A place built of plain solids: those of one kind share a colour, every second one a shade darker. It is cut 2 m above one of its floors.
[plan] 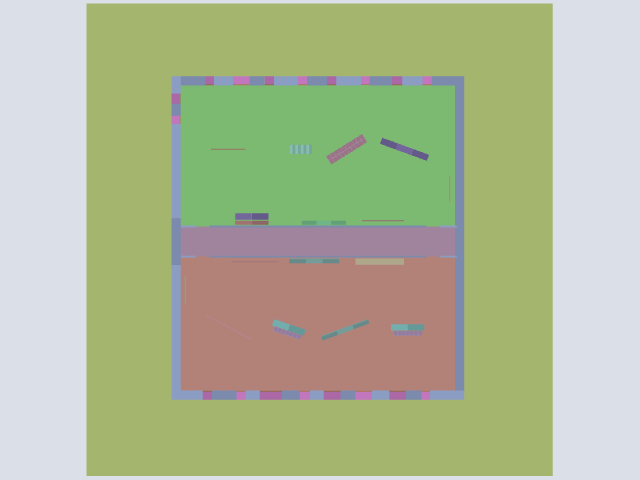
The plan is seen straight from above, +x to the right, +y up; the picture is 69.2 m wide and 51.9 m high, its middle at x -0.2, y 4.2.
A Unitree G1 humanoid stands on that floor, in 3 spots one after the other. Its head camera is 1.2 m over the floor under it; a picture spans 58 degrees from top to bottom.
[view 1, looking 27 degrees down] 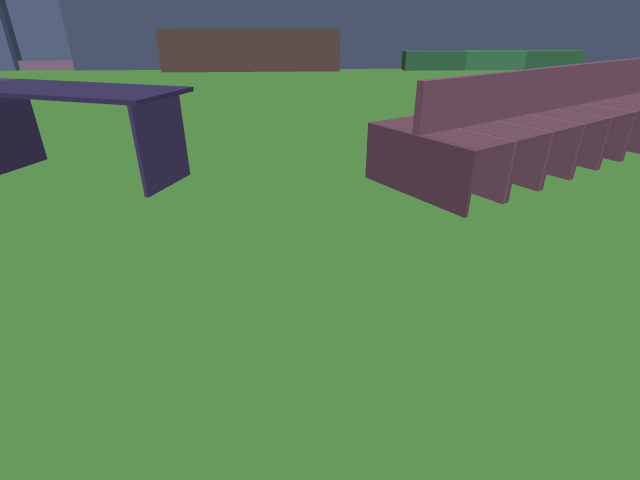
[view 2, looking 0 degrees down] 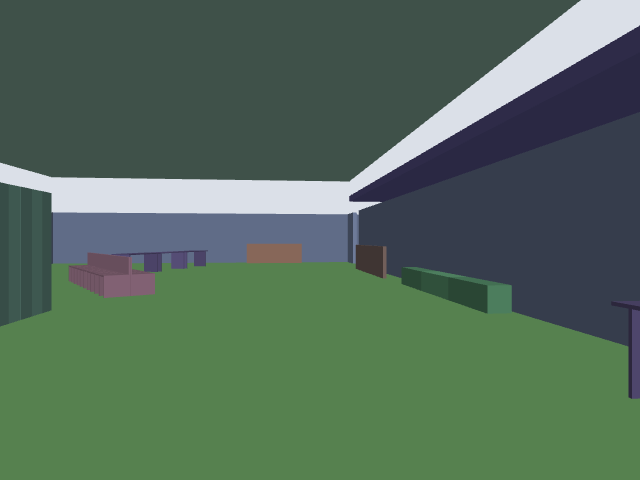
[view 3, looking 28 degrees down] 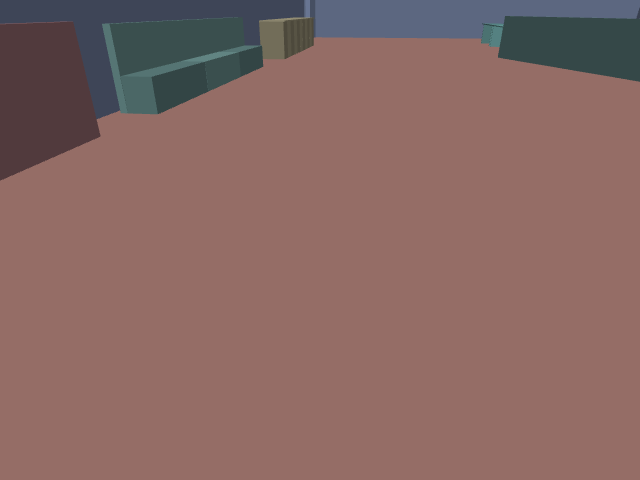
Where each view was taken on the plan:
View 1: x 5.47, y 18.29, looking -93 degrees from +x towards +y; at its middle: floor_store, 2.64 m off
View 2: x -8.90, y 9.72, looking -6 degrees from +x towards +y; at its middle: wall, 23.43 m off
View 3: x -8.90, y -1.19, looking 8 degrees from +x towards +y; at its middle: floor_study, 2.56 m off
